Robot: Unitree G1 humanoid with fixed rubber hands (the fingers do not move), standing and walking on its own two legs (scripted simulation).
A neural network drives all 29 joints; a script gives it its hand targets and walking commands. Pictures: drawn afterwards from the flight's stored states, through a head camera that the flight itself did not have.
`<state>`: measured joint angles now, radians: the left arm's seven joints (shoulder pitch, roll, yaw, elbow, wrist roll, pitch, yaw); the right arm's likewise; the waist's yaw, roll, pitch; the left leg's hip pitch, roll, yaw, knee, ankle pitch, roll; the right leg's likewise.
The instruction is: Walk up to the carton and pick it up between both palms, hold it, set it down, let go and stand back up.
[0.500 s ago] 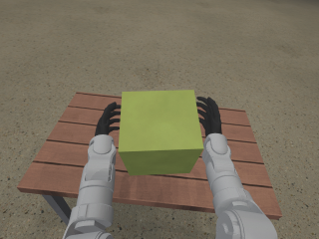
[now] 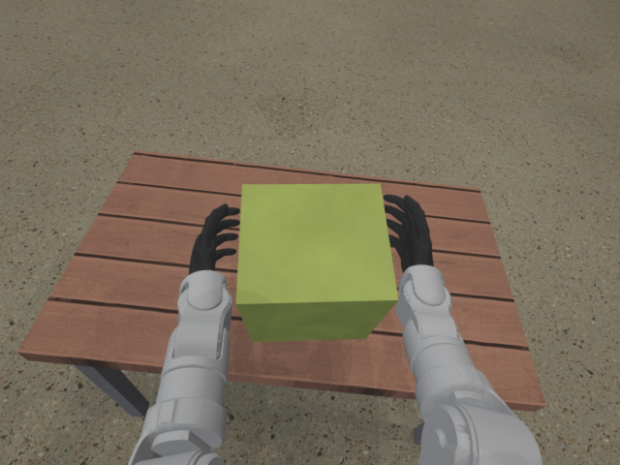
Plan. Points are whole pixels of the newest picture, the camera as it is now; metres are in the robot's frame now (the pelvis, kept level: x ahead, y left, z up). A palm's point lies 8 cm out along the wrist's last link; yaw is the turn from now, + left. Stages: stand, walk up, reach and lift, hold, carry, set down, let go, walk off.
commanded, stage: set down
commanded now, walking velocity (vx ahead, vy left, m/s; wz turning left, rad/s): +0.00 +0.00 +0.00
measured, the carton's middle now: (310, 269) +0.39 +0.00 +0.00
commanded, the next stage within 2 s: none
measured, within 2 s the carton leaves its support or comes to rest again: neither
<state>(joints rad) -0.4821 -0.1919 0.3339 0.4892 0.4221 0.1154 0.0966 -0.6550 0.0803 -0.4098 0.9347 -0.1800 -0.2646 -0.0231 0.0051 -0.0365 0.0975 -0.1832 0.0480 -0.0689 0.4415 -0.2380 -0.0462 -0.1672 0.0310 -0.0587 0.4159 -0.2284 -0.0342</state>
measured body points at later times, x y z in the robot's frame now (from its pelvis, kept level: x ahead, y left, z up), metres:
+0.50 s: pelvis +0.00 -0.02 +0.00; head +0.11 +0.00 +0.43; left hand +0.38 +0.12 -0.01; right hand +0.42 -0.15 +0.01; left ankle +0.00 +0.15 -0.74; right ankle +0.00 -0.09 -0.74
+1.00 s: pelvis +0.01 -0.02 -0.01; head +0.15 +0.00 +0.42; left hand +0.38 +0.12 -0.05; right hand +0.43 -0.15 -0.02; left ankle +0.00 +0.15 -0.74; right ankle +0.00 -0.09 -0.74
